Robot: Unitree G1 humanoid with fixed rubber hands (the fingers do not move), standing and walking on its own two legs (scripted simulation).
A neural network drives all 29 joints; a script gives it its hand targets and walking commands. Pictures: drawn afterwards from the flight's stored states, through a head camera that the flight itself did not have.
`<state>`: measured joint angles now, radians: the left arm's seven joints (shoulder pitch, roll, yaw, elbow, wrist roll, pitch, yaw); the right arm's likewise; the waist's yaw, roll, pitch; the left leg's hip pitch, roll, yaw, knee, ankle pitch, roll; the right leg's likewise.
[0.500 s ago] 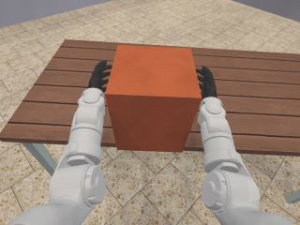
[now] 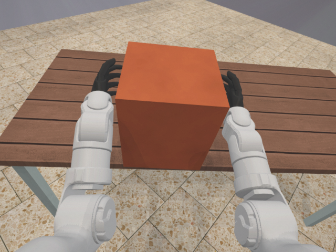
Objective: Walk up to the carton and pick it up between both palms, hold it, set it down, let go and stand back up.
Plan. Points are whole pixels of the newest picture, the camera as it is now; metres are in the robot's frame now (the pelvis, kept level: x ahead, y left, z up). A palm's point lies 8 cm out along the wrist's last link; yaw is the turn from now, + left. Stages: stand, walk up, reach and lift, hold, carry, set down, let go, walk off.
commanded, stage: reach and lift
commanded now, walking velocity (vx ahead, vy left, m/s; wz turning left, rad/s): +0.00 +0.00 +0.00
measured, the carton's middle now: (166, 110) +0.42 -0.03 +0.12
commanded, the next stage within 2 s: hold in 1.46 s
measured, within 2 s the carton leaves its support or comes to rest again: neither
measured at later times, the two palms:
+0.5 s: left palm (102, 91) +0.37 +0.12 +0.21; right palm (244, 103) +0.35 -0.18 +0.21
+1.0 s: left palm (95, 79) +0.38 +0.13 +0.24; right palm (244, 87) +0.36 -0.17 +0.24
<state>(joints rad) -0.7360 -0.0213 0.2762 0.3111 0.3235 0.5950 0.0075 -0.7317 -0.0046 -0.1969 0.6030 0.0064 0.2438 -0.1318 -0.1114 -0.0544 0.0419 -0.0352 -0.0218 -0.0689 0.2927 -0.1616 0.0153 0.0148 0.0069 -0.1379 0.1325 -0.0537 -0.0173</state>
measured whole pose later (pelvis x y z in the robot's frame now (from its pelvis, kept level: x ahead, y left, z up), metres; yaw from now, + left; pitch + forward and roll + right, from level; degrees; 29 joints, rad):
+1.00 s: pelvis -0.01 -0.01 +0.00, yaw +0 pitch -6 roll -1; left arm -0.78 0.02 0.30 0.08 0.34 0.86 -0.08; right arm -0.81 -0.05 -0.10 0.40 0.21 0.51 -0.25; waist -0.13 -0.07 0.02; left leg -0.01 -0.01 -0.06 0.27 -0.14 0.00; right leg 0.03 0.02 -0.13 0.13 -0.04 -0.03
